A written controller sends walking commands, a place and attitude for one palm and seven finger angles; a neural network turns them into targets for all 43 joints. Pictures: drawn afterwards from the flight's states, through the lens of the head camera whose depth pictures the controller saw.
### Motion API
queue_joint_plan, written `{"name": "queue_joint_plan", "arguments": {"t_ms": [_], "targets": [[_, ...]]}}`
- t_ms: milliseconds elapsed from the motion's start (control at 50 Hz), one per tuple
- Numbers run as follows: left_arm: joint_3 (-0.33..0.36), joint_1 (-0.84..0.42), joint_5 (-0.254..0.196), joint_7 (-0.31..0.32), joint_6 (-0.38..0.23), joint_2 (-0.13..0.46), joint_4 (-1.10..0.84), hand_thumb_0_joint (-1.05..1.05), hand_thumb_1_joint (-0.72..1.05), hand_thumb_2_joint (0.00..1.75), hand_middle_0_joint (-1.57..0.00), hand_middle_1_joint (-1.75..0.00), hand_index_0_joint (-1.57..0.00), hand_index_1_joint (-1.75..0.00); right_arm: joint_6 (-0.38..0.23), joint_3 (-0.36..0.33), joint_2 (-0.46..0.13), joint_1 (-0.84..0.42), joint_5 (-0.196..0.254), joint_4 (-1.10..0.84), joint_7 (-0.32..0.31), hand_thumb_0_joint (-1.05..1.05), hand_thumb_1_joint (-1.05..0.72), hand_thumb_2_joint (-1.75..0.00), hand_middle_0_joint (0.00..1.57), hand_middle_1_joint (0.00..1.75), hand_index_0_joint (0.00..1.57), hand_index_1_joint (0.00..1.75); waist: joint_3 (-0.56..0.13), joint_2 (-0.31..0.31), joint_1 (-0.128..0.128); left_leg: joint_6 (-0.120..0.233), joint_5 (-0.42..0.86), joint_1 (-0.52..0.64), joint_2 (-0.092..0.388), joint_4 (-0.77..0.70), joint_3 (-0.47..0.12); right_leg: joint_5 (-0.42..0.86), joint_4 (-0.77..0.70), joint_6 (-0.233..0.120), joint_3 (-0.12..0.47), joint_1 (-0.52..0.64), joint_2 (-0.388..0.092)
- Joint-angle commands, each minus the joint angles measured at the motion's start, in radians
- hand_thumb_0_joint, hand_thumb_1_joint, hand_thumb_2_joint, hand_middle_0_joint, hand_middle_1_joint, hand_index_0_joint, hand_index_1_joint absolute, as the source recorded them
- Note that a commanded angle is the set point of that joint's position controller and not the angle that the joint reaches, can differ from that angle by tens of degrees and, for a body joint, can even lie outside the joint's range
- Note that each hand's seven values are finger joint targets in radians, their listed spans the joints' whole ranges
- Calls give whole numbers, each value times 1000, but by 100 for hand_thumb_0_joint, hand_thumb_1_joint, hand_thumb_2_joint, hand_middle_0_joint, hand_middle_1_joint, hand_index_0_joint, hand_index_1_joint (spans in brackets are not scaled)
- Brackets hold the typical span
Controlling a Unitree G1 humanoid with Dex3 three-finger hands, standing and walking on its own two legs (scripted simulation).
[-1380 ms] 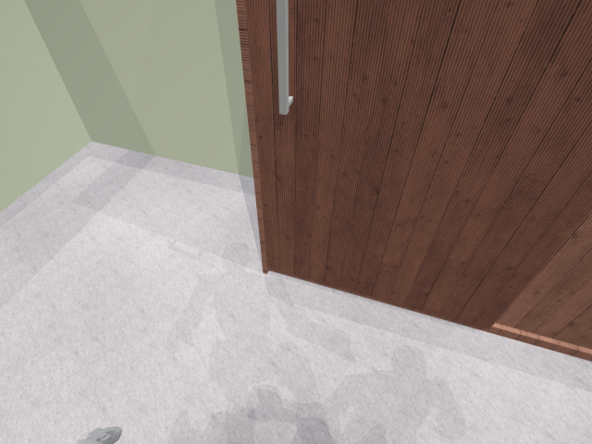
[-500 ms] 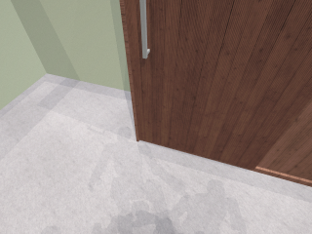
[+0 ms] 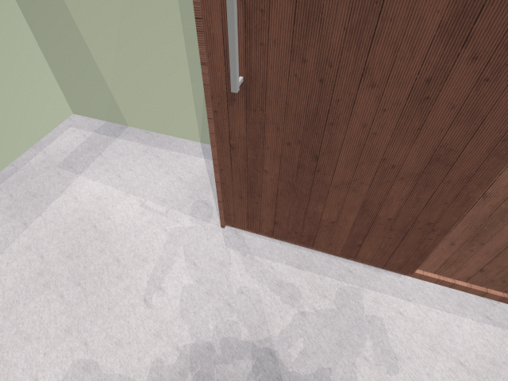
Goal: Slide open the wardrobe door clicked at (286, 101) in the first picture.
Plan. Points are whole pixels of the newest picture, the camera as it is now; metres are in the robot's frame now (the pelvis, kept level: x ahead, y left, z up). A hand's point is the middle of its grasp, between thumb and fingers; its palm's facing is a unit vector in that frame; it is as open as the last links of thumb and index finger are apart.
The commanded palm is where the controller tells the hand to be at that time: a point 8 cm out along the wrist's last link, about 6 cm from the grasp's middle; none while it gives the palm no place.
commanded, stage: look at it before walking up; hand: left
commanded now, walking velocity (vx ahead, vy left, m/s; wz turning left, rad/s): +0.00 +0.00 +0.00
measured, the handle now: (236, 34) +0.85 +0.10 +0.16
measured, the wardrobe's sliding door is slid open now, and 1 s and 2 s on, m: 0.00 0.00 0.00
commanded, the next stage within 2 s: turn to face it in 0.06 s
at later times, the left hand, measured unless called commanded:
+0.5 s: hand out of the picture +0.06 +0.21 -0.17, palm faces -0.10 -0.96 -0.27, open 7.4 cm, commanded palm none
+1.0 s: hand out of the picture +0.09 +0.20 -0.18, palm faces -0.22 -0.95 -0.22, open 7.4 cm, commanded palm none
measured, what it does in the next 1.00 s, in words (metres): lifts its right foot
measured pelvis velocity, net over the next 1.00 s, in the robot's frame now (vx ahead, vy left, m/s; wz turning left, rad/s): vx -0.02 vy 0.02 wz -0.25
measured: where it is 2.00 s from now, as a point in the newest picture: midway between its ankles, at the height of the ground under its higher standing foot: (243, 374)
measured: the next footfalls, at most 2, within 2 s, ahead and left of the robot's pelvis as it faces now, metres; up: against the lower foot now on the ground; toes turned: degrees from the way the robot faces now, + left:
right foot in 1.08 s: -0.02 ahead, -0.11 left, +0.00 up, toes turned -19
left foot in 1.50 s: +0.26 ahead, +0.15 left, +0.00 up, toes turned -4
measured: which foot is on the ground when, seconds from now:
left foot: down 0.00-1.00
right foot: down 0.00-0.84, up 0.86-1.00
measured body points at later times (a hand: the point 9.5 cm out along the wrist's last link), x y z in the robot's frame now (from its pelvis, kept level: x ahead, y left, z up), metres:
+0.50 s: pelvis -0.01 +0.00 -0.01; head +0.01 +0.00 +0.44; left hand +0.07 +0.26 -0.15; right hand +0.04 -0.26 -0.15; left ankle +0.00 +0.13 -0.75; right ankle +0.00 -0.12 -0.75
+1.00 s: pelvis -0.02 +0.02 -0.01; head +0.00 +0.03 +0.44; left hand +0.10 +0.25 -0.16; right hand -0.06 -0.22 -0.16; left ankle +0.00 +0.12 -0.75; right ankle -0.06 -0.10 -0.71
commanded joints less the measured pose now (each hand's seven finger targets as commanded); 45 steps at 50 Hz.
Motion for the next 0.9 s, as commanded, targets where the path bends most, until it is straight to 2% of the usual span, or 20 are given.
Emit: {"name": "queue_joint_plan", "arguments": {"t_ms": [0, 100, 180, 200, 280, 320, 360, 520, 540, 600, 680, 700, 740, 760, 780, 800, 820, 840, 860, 880], "targets": [[47, -33, -3, 19, -25, 212, -64, 0, 90, 90, -20, -30, -20, -30, -26, -34, -203, -40, -2, -64, -10, 0, -90, -90, 20, 30, 20, 30, -87, -16, 0, 32, 156, 28, 111, -38, -91, 180, -59, -30, 102, 27, -126], [47, -34, -3, 20, -25, 211, -63, 0, 90, 90, -20, -30, -20, -30, -25, -34, -203, -41, -2, -62, -11, 0, -90, -90, 20, 30, 20, 30, -82, -12, 0, 30, 162, 32, 113, -42, -90, 188, -64, -29, 100, 32, -126], [49, -43, -3, 17, -20, 213, -68, 0, 90, 90, -20, -30, -20, -30, -25, -37, -209, -43, -4, -63, -14, 0, -90, -90, 20, 30, 20, 30, -53, -2, -3, 27, 139, 35, 115, -44, -79, 178, -66, -31, 114, 4, -119], [52, -39, -2, 17, -16, 210, -72, 0, 90, 90, -20, -30, -20, -30, -23, -39, -201, -33, -4, -66, -15, 0, -90, -90, 20, 30, 20, 30, -54, -2, -3, 27, 139, 36, 117, -32, -73, 186, -56, -31, 116, -2, -117], [37, 17, -2, 22, 17, 107, -76, 0, 90, 90, -20, -30, -20, -30, -3, -23, -89, 25, -6, -69, -20, 0, -90, -90, 20, 30, 20, 30, -47, -18, -5, 9, 113, 18, 120, 13, -31, 209, -7, -18, 135, -44, -111], [42, 34, 1, 21, 26, 101, -91, 0, 90, 90, -20, -30, -20, -30, 3, -28, -83, 41, -6, -84, -23, 0, -90, -90, 20, 30, 20, 30, -52, -18, -6, 10, 93, 16, 125, 35, -20, 202, 19, -18, 144, -71, -103], [48, 38, 3, 19, 33, 100, -110, 0, 90, 90, -20, -30, -20, -30, 9, -37, -84, 45, -7, -100, -25, 0, -90, -90, 20, 30, 20, 30, -26, -10, -8, 14, 50, -8, 133, 42, -17, 175, 43, -19, 152, -110, -91], [64, 83, 9, 13, 39, 68, -167, 0, 90, 90, -20, -30, -20, -30, 15, -66, -66, 57, -6, -155, -26, 0, -90, -90, 20, 30, 20, 30, -50, 15, -1, 37, -68, -51, 158, 85, -18, 112, 131, -25, 175, -183, -54], [66, 85, 9, 13, 39, 65, -172, 0, 90, 90, -20, -30, -20, -30, 15, -68, -60, 57, -6, -160, -26, 0, -90, -90, 20, 30, 20, 30, -40, 14, 0, 35, -99, -63, 153, 92, -12, 89, 129, -27, 185, -198, -54], [72, 91, 12, 16, 36, 63, -181, 0, 90, 90, -20, -30, -20, -30, 17, -71, -29, 78, -5, -165, -25, 0, -90, -90, 20, 30, 20, 30, -57, -56, -6, 24, -144, -79, 118, 166, 25, 63, 91, -48, 250, -209, -84], [85, 98, 12, 24, 38, 80, -189, 0, 90, 90, -20, -30, -20, -30, 22, -69, 27, 122, -3, -156, -24, 0, -90, -90, 20, 30, 20, 30, -43, -177, -11, 0, -207, -115, 37, 295, 63, -27, -39, -108, 413, -233, -168], [87, 94, 11, 27, 40, 75, -192, 0, 90, 90, -20, -30, -20, -30, 20, -69, 33, 134, -2, -153, -24, 0, -90, -90, 20, 30, 20, 30, -46, -181, -14, -1, -203, -114, 34, 293, 53, -19, -45, -117, 417, -226, -171], [90, 70, 9, 30, 41, 56, -200, 0, 90, 90, -20, -30, -20, -30, 12, -67, 39, 172, -1, -140, -27, 0, -90, -90, 20, 30, 20, 30, -58, -163, -32, 6, -159, -58, 46, 216, 32, 14, -8, -104, 378, -246, -142], [88, 61, 8, 29, 42, 37, -207, 0, 90, 90, -20, -30, -20, -30, 7, -69, 33, 190, -1, -135, -29, 0, -90, -90, 20, 30, 20, 30, -72, -113, -39, 19, -138, 0, 72, 158, 10, 1, 32, -83, 334, -287, -99], [84, 47, 7, 25, 43, 14, -216, 0, 90, 90, -20, -30, -20, -30, 1, -73, 10, 204, -4, -133, -30, 0, -90, -90, 20, 30, 20, 30, -72, -25, -47, 46, -118, 36, 136, 93, -60, -34, 118, -49, 255, -338, -34], [79, 46, 6, 22, 42, -25, -226, 0, 90, 90, -20, -30, -20, -30, -3, -82, -31, 200, -9, -140, -30, 0, -90, -90, 20, 30, 20, 30, -65, 127, -43, 91, -124, 46, 248, -14, -181, -81, 272, -14, 150, -382, 45], [80, 48, 5, 21, 45, -42, -221, 0, 90, 90, -20, -30, -20, -30, -6, -87, -51, 178, -12, -148, -33, 0, -90, -90, 20, 30, 20, 30, -47, 238, -39, 160, -110, -20, 380, -123, -276, -224, 478, 16, 42, -381, 57], [90, 63, 11, 21, 52, -23, -213, 0, 90, 90, -20, -30, -20, -30, -9, -81, -35, 148, -13, -158, -36, 0, -90, -90, 20, 30, 20, 30, -32, 196, -23, 193, -70, -85, 403, -138, -269, -275, 634, 28, 62, -362, 19], [96, 101, 13, 19, 56, -21, -201, 0, 90, 90, -20, -30, -20, -30, -12, -75, -16, 117, -13, -170, -39, 0, -90, -90, 20, 30, 20, 30, -24, 150, 5, 199, -35, -114, 382, -126, -211, -267, 692, 32, 70, -356, 1], [96, 110, 14, 14, 57, -37, -191, 0, 90, 90, -20, -30, -20, -30, -11, -75, -18, 92, -17, -174, -39, 0, -90, -90, 20, 30, 20, 30, -14, 114, 15, 192, 5, -115, 355, -99, -143, -263, 683, 30, 48, -354, -9]]}}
